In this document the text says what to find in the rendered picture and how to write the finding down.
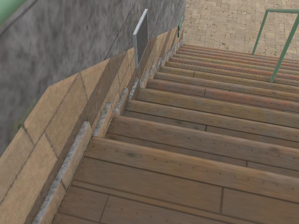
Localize stairs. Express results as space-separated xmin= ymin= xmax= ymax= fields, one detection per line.
xmin=104 ymin=43 xmax=299 ymax=178

